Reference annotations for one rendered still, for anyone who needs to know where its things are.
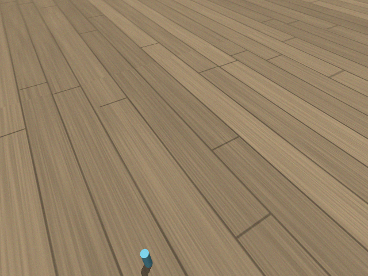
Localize can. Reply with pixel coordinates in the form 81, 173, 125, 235
140, 249, 153, 268

